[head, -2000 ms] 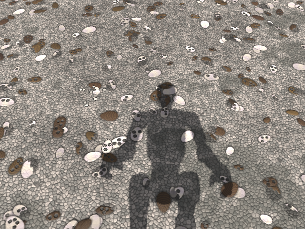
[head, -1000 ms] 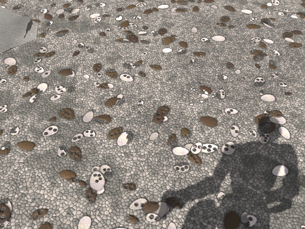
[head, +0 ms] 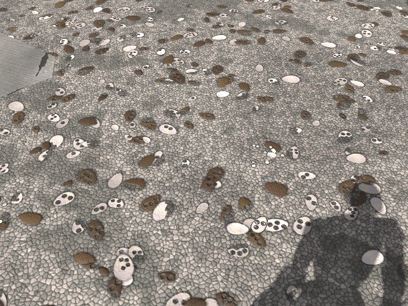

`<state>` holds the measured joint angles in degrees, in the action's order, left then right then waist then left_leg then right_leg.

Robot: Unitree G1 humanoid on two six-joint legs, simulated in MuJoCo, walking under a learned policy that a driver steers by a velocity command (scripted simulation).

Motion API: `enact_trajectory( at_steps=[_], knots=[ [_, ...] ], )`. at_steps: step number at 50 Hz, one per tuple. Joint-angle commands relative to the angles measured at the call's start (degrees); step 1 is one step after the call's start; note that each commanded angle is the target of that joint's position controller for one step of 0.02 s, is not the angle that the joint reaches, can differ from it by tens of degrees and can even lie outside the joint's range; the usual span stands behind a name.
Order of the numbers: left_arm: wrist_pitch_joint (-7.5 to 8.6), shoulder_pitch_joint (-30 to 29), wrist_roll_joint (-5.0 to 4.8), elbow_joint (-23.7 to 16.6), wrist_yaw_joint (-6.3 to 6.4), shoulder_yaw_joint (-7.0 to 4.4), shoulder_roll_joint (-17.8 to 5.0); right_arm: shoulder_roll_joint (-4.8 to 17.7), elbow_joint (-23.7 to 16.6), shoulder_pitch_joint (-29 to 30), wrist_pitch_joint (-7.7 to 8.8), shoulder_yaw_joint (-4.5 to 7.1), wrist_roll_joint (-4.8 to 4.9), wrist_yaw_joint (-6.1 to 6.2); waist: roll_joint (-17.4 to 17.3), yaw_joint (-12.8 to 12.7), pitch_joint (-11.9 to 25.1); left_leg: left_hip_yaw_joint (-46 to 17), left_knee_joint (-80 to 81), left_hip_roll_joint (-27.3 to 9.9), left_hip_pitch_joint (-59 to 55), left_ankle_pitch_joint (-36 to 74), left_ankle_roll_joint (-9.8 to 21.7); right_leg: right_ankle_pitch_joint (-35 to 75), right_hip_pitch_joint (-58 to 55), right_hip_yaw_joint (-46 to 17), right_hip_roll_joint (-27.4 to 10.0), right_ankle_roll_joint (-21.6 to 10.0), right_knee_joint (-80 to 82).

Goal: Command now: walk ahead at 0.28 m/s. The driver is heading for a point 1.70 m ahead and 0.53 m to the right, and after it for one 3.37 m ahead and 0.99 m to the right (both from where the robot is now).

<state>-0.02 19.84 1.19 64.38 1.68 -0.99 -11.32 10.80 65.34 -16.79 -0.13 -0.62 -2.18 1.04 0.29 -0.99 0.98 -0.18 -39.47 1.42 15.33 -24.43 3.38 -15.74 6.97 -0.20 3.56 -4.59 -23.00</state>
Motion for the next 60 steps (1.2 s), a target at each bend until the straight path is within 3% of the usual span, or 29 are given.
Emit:
enact_trajectory(
  at_steps=[1,5,7,8,9,10,11,13,15,18,23,26,28,30,31,32,33,34,35,37,38,40,43,48,54,56,58,59,60],
  knots=[
    [1.26,5.0,0.35,-0.5,-0.15,-2.2,-8.6,4.1,-5.7,5.7,2.46,1.0,0.0,-1.05,3.8,-1.0,-11.0,0.2,-7.1,-3.6,16.9,-1.8,0.3,-22.5,0.9,-24.3,-20.4,-10.6,17.3],
    [2.43,2.7,-0.19,-1.6,-0.38,-2.59,-8.4,3.5,-6.9,4.3,3.5,1.67,1.02,-1.74,5.4,1.1,-8.4,4.1,4.6,-1.5,3.9,3.8,0.2,-13.1,6.6,-14.3,-15.2,-7.7,13.6],
    [2.52,1.1,-0.58,-2.3,-0.6,-2.66,-8.1,2.8,-4.2,-3.8,3.57,2.15,1.28,-1.41,3.3,4.6,-7.5,6.6,12.8,1.4,-11.7,9.3,0.4,-13.6,16.1,-10.4,-12.2,-6.1,7.1],
    [2.99,0.8,-0.15,-2.9,-0.77,-2.13,-6.4,4.4,-2.8,-9.2,3.88,2.84,1.04,-0.94,-0.2,6.6,-5.7,2.8,15.4,-0.6,-20.3,6.5,0.7,-12.9,21.6,-7.7,-9.8,-4.8,-0.1],
    [3.61,-0.9,-0.39,-5.0,-1.42,-0.77,-1.8,9.6,-2.0,-16.5,4.42,4.08,0.13,-0.32,-12.9,9.4,-3.0,-18.9,26.7,-14.9,-26.4,-10.0,3.8,-11.6,28.9,0.7,-2.9,-1.8,-19.4],
    [3.74,-2.0,0.45,-7.0,-1.8,-1.27,-3.3,13.2,0.0,-21.7,3.84,5.04,0.75,-0.42,-17.1,9.1,-3.3,-37.3,33.8,-23.7,-25.2,-21.9,8.9,-17.1,36.4,2.8,0.4,-1.5,-33.6],
    [3.64,-3.7,1.58,-7.3,-2.28,-1.89,-6.0,10.3,-1.6,-15.4,3.58,4.39,0.8,-0.44,-7.8,5.5,-8.4,-34.9,33.1,-23.1,-19.0,-22.5,9.3,-12.6,37.9,-0.7,-4.2,-2.3,-40.6],
    [4.2,-3.4,0.82,-6.5,-3.35,-1.44,-3.5,7.6,-5.0,-6.9,4.61,3.65,1.05,-1.0,-2.9,1.5,-9.8,-23.5,33.7,-17.8,-12.8,-7.4,7.5,-1.9,34.6,-1.9,-7.6,-1.4,-40.2],
    [3.81,-3.0,1.11,-6.1,-3.76,-1.74,-3.9,5.3,-5.0,-7.1,5.64,2.86,1.22,-0.72,-2.8,0.4,-7.8,-15.2,33.7,-14.3,-13.2,7.4,6.2,2.6,32.0,-0.2,-8.3,0.2,-38.7],
    [2.67,-6.0,0.52,-7.1,-3.78,-1.88,-3.3,4.8,-2.9,-12.3,6.37,2.5,1.12,-0.25,-3.8,0.7,-7.1,-6.6,31.9,-12.9,-16.4,26.5,5.3,5.2,34.9,1.3,-7.2,1.1,-38.7],
    [2.45,-17.6,0.0,-12.1,-3.81,-0.9,-1.2,3.4,-2.9,-13.1,6.55,1.63,0.85,0.27,-4.5,2.0,-9.5,2.7,32.1,-10.8,-14.1,39.8,3.3,11.6,33.7,4.4,-4.5,1.1,-25.4],
    [2.39,-22.2,-0.03,-14.4,-3.85,-0.29,-0.8,4.4,-2.4,-14.3,6.75,1.61,0.94,0.89,-5.0,2.7,-9.7,5.8,31.4,-11.9,-15.2,48.5,2.8,13.2,27.6,8.5,-3.0,-0.6,-15.5],
    [2.54,-19.6,-0.04,-14.4,-3.53,-0.8,-2.4,6.0,-2.3,-13.8,6.96,1.95,1.04,1.42,-5.7,0.9,-7.2,7.8,25.2,-12.9,-18.9,65.1,1.9,11.5,22.1,10.4,-0.5,-2.9,-13.0],
    [2.93,-10.2,0.09,-11.9,-3.09,-1.98,-4.8,7.9,-3.0,-12.2,6.49,2.63,0.92,2.09,-6.8,-3.4,-1.6,9.1,11.3,-14.0,-21.1,77.0,1.4,7.4,13.4,11.0,2.5,-5.6,-12.5],
    [3.2,-2.8,0.17,-9.5,-2.87,-2.9,-6.2,8.9,-3.5,-11.2,6.08,3.02,0.87,2.07,-7.4,-6.3,2.4,9.0,1.2,-14.5,-20.0,74.5,1.5,7.1,6.0,9.8,3.1,-7.3,-10.1],
    [3.36,3.9,0.89,-7.8,-2.55,-4.06,-8.1,9.6,-4.5,-9.5,5.94,3.3,1.07,1.59,-6.3,-10.1,5.1,10.0,-12.5,-13.1,-12.7,62.5,1.4,6.0,-4.2,5.3,0.7,-9.7,-5.5],
    [3.05,6.8,1.13,-7.8,-2.11,-5.43,-12.9,5.7,-6.9,-9.7,6.14,2.77,0.39,0.78,3.0,-8.8,9.3,10.4,-32.4,-7.2,0.3,21.2,0.9,4.1,-14.4,-13.9,-13.7,-13.8,-5.6],
    [2.23,4.8,0.52,-8.7,-2.41,-6.02,-15.0,4.2,-10.0,-10.8,6.26,2.96,1.95,-0.39,11.6,-5.4,13.6,1.5,-48.4,3.5,21.4,-6.5,-0.7,0.1,-25.7,-45.2,-23.5,-24.1,4.4],
    [2.01,0.6,-0.56,-9.0,-2.37,-5.72,-13.1,7.2,-11.7,-4.0,6.86,3.31,1.1,-0.69,2.3,-4.7,5.8,-3.8,-46.9,-1.7,28.4,0.4,0.6,-5.6,-20.4,-39.3,-21.5,-20.9,8.5],
    [2.5,-4.8,-0.38,-10.0,-2.23,-4.47,-8.1,7.4,-13.2,-0.4,7.63,3.65,1.2,-0.85,-5.4,-0.3,-2.9,-3.1,-37.5,-5.6,23.6,8.2,0.1,6.0,-4.8,-27.7,-18.0,-16.0,11.3],
    [2.97,-5.4,-0.58,-10.3,-1.89,-4.07,-7.2,6.8,-13.5,-0.6,6.72,3.64,0.32,-0.74,-6.2,1.5,-3.7,-3.2,-34.3,-6.6,19.7,8.0,-1.1,13.0,0.4,-23.3,-15.5,-14.7,11.3],
    [4.16,-4.2,-0.94,-10.1,-1.58,-3.75,-7.3,5.1,-14.2,-1.6,4.48,3.43,-0.64,-0.98,-3.9,3.3,-3.1,-2.6,-29.1,-7.3,16.1,7.2,-3.1,20.8,4.4,-18.1,-12.5,-13.6,11.2],
    [4.69,-0.7,-1.26,-9.9,-1.39,-4.17,-9.6,5.3,-17.4,4.3,2.88,3.49,-0.8,-1.35,-0.7,2.3,-4.3,-0.3,-21.3,-7.6,19.0,12.1,-5.3,24.1,5.8,-14.9,-9.5,-11.9,12.0],
    [3.83,6.5,-1.16,-10.0,-1.37,-4.14,-9.5,6.0,-22.6,16.6,2.47,3.34,-0.31,-2.04,2.5,-2.7,-3.8,0.8,-8.8,-5.8,24.7,22.7,-6.1,29.9,-1.9,-15.8,-7.9,-7.0,9.8],
    [3.33,10.3,-0.13,-11.0,-0.48,-4.34,-10.6,6.7,-27.8,26.0,3.33,2.36,0.48,-2.47,4.2,-5.5,-4.1,0.5,2.8,-2.3,25.1,22.0,-4.6,35.7,-11.2,-19.9,-9.7,-7.7,5.4],
    [3.49,7.7,-0.03,-12.1,-0.04,-4.66,-11.7,8.0,-27.8,22.7,3.93,2.58,0.8,-2.26,4.9,-2.8,-3.4,-0.3,8.1,-1.2,16.9,20.2,-3.2,39.1,-9.9,-20.7,-10.2,-6.2,2.7],
    [4.08,4.1,-0.28,-13.3,-0.61,-4.98,-13.0,11.2,-24.3,10.1,4.85,3.86,0.94,-1.15,3.9,3.0,2.2,0.4,12.8,1.4,-1.3,19.5,-0.9,50.4,-6.1,-18.8,-6.8,-3.0,-9.6],
    [4.69,2.7,-1.22,-14.2,-1.17,-4.86,-12.2,13.1,-22.8,1.3,5.91,4.47,0.16,-0.26,2.5,7.3,7.3,-3.4,14.9,-3.8,-15.3,24.8,0.9,43.1,1.0,-17.4,-3.5,-1.4,-21.6],
    [4.99,4.5,-2.21,-16.7,-0.99,-3.55,-6.6,17.6,-22.6,-6.4,6.09,5.19,-1.33,0.74,-6.7,7.7,16.3,-17.0,10.7,-21.3,-29.8,40.3,3.2,7.0,10.9,-11.3,1.0,-0.2,-38.5]
  ],
)
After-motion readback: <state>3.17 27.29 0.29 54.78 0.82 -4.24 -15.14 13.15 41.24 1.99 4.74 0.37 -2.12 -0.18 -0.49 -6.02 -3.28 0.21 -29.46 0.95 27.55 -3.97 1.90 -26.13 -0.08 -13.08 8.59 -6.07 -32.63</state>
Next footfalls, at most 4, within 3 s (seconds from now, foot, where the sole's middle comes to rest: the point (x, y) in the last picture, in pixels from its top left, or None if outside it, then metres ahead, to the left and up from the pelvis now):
0.16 left None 0.11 0.13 -0.78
0.64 right None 0.43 -0.02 -0.78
1.18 left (209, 240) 0.80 0.02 -0.78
1.68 right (265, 264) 0.71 -0.18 -0.78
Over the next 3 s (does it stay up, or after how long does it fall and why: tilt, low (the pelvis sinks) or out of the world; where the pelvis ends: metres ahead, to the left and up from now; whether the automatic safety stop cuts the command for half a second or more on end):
stays up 1.03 -0.30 -0.01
